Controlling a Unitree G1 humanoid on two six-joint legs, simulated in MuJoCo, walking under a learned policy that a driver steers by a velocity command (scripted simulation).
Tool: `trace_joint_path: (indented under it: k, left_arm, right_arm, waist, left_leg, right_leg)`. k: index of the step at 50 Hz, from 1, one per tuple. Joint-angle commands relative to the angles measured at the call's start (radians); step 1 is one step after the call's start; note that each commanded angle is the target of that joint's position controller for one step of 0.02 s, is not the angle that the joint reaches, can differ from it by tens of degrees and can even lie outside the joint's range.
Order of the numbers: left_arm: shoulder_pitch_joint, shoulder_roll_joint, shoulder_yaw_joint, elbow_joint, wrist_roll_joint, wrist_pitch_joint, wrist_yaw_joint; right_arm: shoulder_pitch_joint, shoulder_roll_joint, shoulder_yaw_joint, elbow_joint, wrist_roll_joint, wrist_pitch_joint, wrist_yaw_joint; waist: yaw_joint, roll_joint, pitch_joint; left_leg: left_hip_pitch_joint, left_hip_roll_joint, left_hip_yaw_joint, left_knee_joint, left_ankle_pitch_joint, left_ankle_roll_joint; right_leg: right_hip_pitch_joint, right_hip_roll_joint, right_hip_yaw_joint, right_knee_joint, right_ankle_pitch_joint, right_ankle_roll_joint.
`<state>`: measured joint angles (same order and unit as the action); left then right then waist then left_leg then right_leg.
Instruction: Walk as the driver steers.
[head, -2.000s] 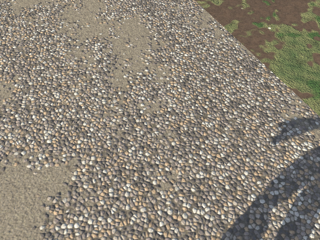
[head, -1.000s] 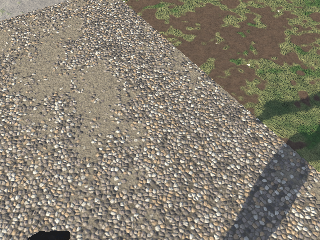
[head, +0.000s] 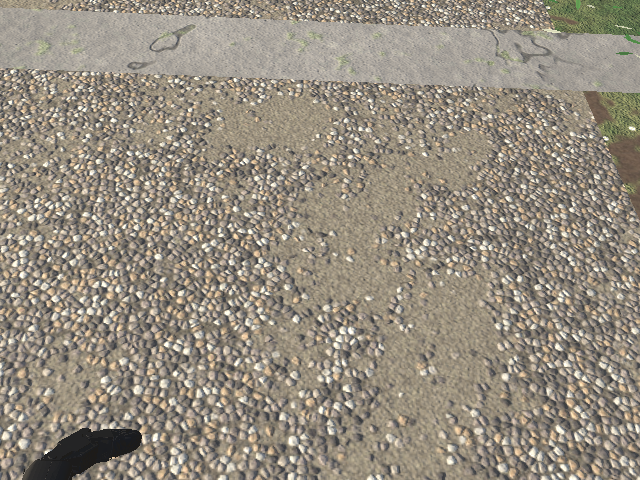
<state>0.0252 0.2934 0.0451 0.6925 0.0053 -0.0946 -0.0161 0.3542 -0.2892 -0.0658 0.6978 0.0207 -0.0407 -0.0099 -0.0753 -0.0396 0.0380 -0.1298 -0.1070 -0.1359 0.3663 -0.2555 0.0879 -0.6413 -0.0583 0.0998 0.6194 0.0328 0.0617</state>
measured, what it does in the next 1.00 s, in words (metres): walks ahead, turning left: right foot, then left foot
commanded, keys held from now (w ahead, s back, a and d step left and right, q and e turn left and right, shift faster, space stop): w+q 0.30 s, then w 0.70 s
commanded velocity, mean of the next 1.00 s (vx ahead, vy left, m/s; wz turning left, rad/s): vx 0.50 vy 0.00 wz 0.31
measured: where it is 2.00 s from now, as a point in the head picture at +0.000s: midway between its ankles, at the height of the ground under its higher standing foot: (208, 237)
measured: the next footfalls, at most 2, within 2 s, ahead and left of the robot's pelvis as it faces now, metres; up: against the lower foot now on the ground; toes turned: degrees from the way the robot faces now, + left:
right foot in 0.14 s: +0.26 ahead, -0.14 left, +0.00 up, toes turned +9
left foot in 0.62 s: +0.46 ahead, +0.19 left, +0.00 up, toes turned +19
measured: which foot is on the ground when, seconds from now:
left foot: down 0.00-0.14, up 0.16-0.60, down 0.62-1.00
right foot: up 0.00-0.12, down 0.14-0.64, up 0.66-1.00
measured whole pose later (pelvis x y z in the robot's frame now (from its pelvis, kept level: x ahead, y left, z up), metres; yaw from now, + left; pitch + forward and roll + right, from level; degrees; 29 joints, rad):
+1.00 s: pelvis +0.52 +0.11 +0.00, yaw +17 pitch +1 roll +2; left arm 0.08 0.29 0.04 0.78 -0.01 -0.07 -0.03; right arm 0.37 -0.28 -0.05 0.79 0.01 -0.07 0.01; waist -0.07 -0.05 0.02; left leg -0.02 -0.07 0.04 0.22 -0.22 0.06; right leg -0.67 -0.11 0.03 0.67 0.05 0.03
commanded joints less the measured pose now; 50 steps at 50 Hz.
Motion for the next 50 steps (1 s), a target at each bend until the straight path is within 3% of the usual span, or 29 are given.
trace_joint_path:
  k: [1,4,5,6,7,8,9,10,11,12,13,15,18,23,27,29,30,31,32,33,34,35,36,37,38,40,42,47,50]
  left_arm:
    - [-0.116,0.084,0.020,-0.092,-0.010,-0.025,-0.012]
    - [-0.081,0.114,0.037,-0.089,-0.014,-0.038,-0.018]
    - [-0.023,0.123,0.045,-0.075,-0.014,-0.042,-0.015]
    - [0.074,0.148,0.061,-0.053,-0.007,-0.047,-0.008]
    - [0.223,0.199,0.077,-0.042,0.010,-0.050,0.001]
    - [0.327,0.270,0.096,-0.005,0.020,-0.036,-0.001]
    - [0.320,0.185,0.078,-0.010,-0.008,-0.030,-0.007]
    - [0.278,0.124,0.061,-0.020,-0.011,-0.022,-0.002]
    - [0.230,0.106,0.052,-0.026,-0.001,-0.013,0.001]
    - [0.200,0.087,0.045,-0.017,0.003,-0.009,0.004]
    - [0.186,0.075,0.039,-0.012,0.010,-0.010,0.007]
    - [0.182,0.074,0.041,0.005,0.002,-0.017,0.008]
    - [0.211,0.115,0.053,0.043,-0.002,-0.026,0.005]
    - [0.232,0.154,0.056,0.081,-0.020,-0.012,0.003]
    - [0.309,0.191,0.062,0.130,-0.039,0.009,0.003]
    - [0.308,0.210,0.065,0.143,-0.046,0.022,0.007]
    - [0.295,0.211,0.063,0.147,-0.049,0.028,0.010]
    - [0.308,0.184,0.050,0.149,-0.041,0.029,0.014]
    - [0.310,0.120,0.022,0.118,-0.003,0.024,0.016]
    - [0.412,0.026,-0.009,0.099,-0.005,0.004,0.005]
    - [0.325,0.139,0.018,0.107,-0.034,-0.010,-0.001]
    - [0.243,0.160,0.026,0.074,-0.053,-0.018,-0.004]
    - [0.216,0.144,0.023,0.074,-0.042,-0.019,0.002]
    - [0.213,0.138,0.026,0.077,-0.024,-0.015,0.005]
    - [0.240,0.126,0.026,0.085,-0.022,-0.005,0.003]
    - [0.262,0.092,0.020,0.097,-0.020,0.015,0.003]
    - [0.212,0.079,0.016,0.081,-0.011,0.028,0.008]
    - [0.044,0.048,0.001,0.040,-0.010,0.016,-0.007]
    - [-0.047,0.048,-0.005,0.012,-0.017,0.008,-0.021]
  right_arm:
    - [0.028,-0.170,-0.050,-0.039,0.008,-0.005,-0.010]
    - [0.023,-0.167,-0.052,-0.032,0.006,0.006,-0.014]
    - [0.009,-0.159,-0.050,-0.035,0.006,0.010,-0.014]
    - [-0.005,-0.130,-0.040,-0.044,0.003,0.010,-0.012]
    - [-0.014,-0.076,-0.018,-0.066,-0.011,0.006,-0.008]
    - [0.122,-0.017,0.001,-0.090,0.014,-0.001,-0.008]
    - [0.127,-0.112,-0.012,-0.071,0.024,-0.003,-0.012]
    - [0.023,-0.171,-0.029,-0.076,0.019,0.002,-0.011]
    - [-0.037,-0.170,-0.031,-0.088,0.008,0.006,-0.012]
    - [-0.078,-0.157,-0.034,-0.102,-0.002,0.006,-0.008]
    - [-0.077,-0.139,-0.034,-0.107,0.002,0.009,-0.001]
    - [-0.068,-0.096,-0.027,-0.111,0.012,0.019,0.007]
    - [-0.122,-0.051,-0.009,-0.132,-0.001,0.020,0.008]
    - [-0.257,-0.030,0.012,-0.147,-0.005,-0.008,0.035]
    - [-0.352,-0.049,0.011,-0.183,0.001,-0.016,0.051]
    - [-0.318,-0.079,-0.003,-0.180,-0.005,-0.017,0.052]
    - [-0.218,-0.106,-0.021,-0.152,-0.011,-0.016,0.049]
    - [-0.069,-0.155,-0.048,-0.102,-0.013,-0.011,0.040]
    - [0.109,-0.241,-0.072,-0.073,-0.018,-0.002,0.021]
    - [0.094,-0.299,-0.071,-0.073,-0.019,-0.003,0.025]
    - [0.078,-0.200,-0.047,-0.080,-0.013,-0.011,0.031]
    - [0.021,-0.170,-0.034,-0.077,-0.012,-0.020,0.034]
    - [-0.038,-0.146,-0.026,-0.076,-0.013,-0.024,0.036]
    - [-0.084,-0.119,-0.019,-0.077,-0.018,-0.028,0.038]
    - [-0.109,-0.102,-0.014,-0.078,-0.027,-0.033,0.038]
    - [-0.119,-0.100,-0.016,-0.064,-0.022,-0.048,0.037]
    - [-0.107,-0.119,-0.022,-0.041,-0.021,-0.058,0.031]
    - [-0.048,-0.146,-0.028,0.010,-0.016,-0.050,0.013]
    - [0.013,-0.166,-0.033,0.051,-0.008,-0.044,0.010]
  waist:
    - [-0.005,0.124,-0.020]
    - [0.022,0.164,-0.027]
    - [0.055,0.179,-0.043]
    - [0.106,0.171,-0.104]
    - [0.173,0.090,-0.242]
    - [0.124,-0.237,-0.381]
    - [0.136,-0.202,-0.331]
    - [0.162,-0.106,-0.197]
    - [0.149,-0.039,-0.121]
    - [0.133,-0.028,-0.059]
    - [0.109,-0.053,-0.043]
    - [0.094,-0.075,-0.031]
    - [0.095,-0.038,-0.014]
    - [0.132,-0.016,0.007]
    - [0.149,-0.033,0.030]
    - [0.105,-0.051,0.002]
    - [0.039,-0.047,-0.061]
    - [-0.030,-0.033,-0.153]
    - [-0.090,0.113,-0.294]
    - [0.003,0.336,-0.418]
    - [-0.044,0.200,-0.362]
    - [-0.030,0.181,-0.217]
    - [0.004,0.115,-0.149]
    - [0.036,0.110,-0.101]
    - [0.069,0.131,-0.095]
    - [0.094,0.121,-0.085]
    - [0.095,0.101,-0.045]
    - [0.040,0.090,0.011]
    - [0.005,0.088,0.033]
  left_leg:
    - [-0.047,0.230,-0.208,-0.061,0.167,0.126]
    - [0.018,0.252,-0.287,0.020,0.192,0.107]
    - [0.016,0.240,-0.293,0.062,0.230,0.093]
    - [-0.012,0.192,-0.263,0.167,0.288,0.063]
    - [-0.130,0.136,-0.192,0.426,0.194,0.025]
    - [-0.495,-0.008,-0.057,0.757,-0.280,-0.052]
    - [-0.633,0.066,-0.068,0.904,-0.328,-0.067]
    - [-0.671,0.104,-0.054,0.946,-0.235,-0.076]
    - [-0.646,0.137,-0.017,0.935,-0.163,-0.082]
    - [-0.628,0.164,-0.012,0.891,-0.115,-0.085]
    - [-0.584,0.191,-0.008,0.861,-0.085,-0.083]
    - [-0.553,0.210,0.020,0.812,-0.070,-0.086]
    - [-0.574,0.214,0.025,0.678,-0.015,-0.096]
    - [-0.492,0.194,0.097,0.361,0.217,-0.085]
    - [-0.456,0.170,0.133,0.233,0.179,-0.054]
    - [-0.364,0.136,0.162,0.182,0.118,-0.020]
    - [-0.205,0.104,0.191,0.134,0.148,0.006]
    - [0.029,0.088,0.194,0.134,0.173,0.032]
    - [0.335,0.296,-0.062,0.169,0.224,0.097]
    - [0.533,0.495,-0.541,0.022,0.005,0.252]
    - [0.479,0.476,-0.546,-0.041,-0.089,0.222]
    - [0.359,0.441,-0.399,-0.058,-0.025,0.190]
    - [0.233,0.398,-0.294,-0.073,0.080,0.170]
    - [0.130,0.361,-0.216,-0.102,0.167,0.160]
    - [0.063,0.342,-0.174,-0.133,0.208,0.157]
    - [0.000,0.331,-0.118,-0.186,0.262,0.171]
    - [-0.025,0.327,-0.067,-0.220,0.301,0.177]
    - [-0.014,0.284,0.047,-0.244,0.283,0.131]
    - [0.035,0.305,0.054,-0.233,0.246,0.123]
  right_leg:
    - [0.114,0.054,-0.024,-0.096,0.041,-0.012]
    - [0.175,0.065,-0.018,-0.139,-0.079,-0.046]
    - [0.252,0.071,-0.035,-0.169,-0.096,-0.066]
    - [0.412,0.052,-0.036,-0.196,-0.081,-0.098]
    - [0.672,-0.102,0.104,-0.165,-0.119,-0.165]
    - [1.017,-0.329,0.552,-0.236,-0.334,-0.327]
    - [1.001,-0.362,0.684,-0.300,-0.547,-0.324]
    - [0.881,-0.320,0.534,-0.318,-0.544,-0.279]
    - [0.760,-0.279,0.401,-0.331,-0.424,-0.252]
    - [0.660,-0.241,0.307,-0.354,-0.312,-0.245]
    - [0.596,-0.213,0.231,-0.377,-0.246,-0.234]
    - [0.542,-0.192,0.133,-0.423,-0.183,-0.240]
    - [0.529,-0.205,0.060,-0.465,-0.073,-0.277]
    - [0.541,-0.161,-0.095,-0.475,0.017,-0.250]
    - [0.633,-0.211,-0.096,-0.448,0.059,-0.232]
    - [0.676,-0.221,-0.115,-0.364,0.254,-0.211]
    - [0.658,-0.196,-0.156,-0.239,0.402,-0.188]
    - [0.571,-0.151,-0.199,-0.053,0.428,-0.156]
    - [0.334,-0.094,-0.227,0.287,0.075,-0.111]
    - [0.014,0.072,-0.125,0.582,-0.613,-0.068]
    - [-0.089,0.026,-0.016,0.674,-0.613,-0.078]
    - [-0.146,-0.013,-0.035,0.667,-0.523,-0.091]
    - [-0.115,-0.053,-0.049,0.618,-0.435,-0.089]
    - [-0.071,-0.076,-0.048,0.560,-0.377,-0.081]
    - [-0.009,-0.094,-0.037,0.536,-0.334,-0.074]
    - [0.031,-0.097,-0.045,0.492,-0.296,-0.055]
    - [-0.009,-0.098,-0.046,0.410,-0.226,-0.035]
    - [-0.004,-0.062,-0.071,0.089,0.042,-0.029]
    - [0.018,-0.034,-0.086,-0.020,0.085,-0.041]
